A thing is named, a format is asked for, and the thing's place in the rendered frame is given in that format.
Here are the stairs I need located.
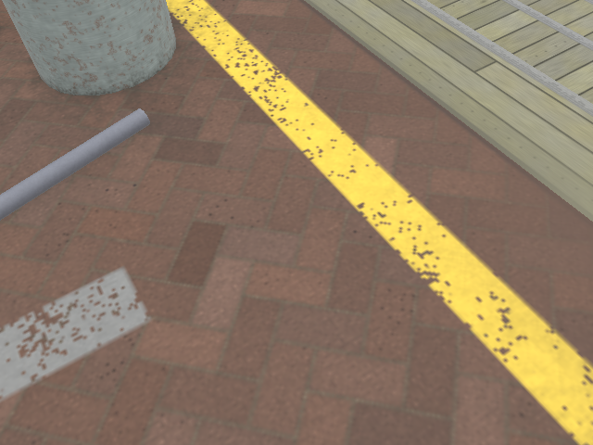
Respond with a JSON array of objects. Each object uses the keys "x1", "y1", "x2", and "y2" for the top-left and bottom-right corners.
[{"x1": 427, "y1": 0, "x2": 593, "y2": 104}]

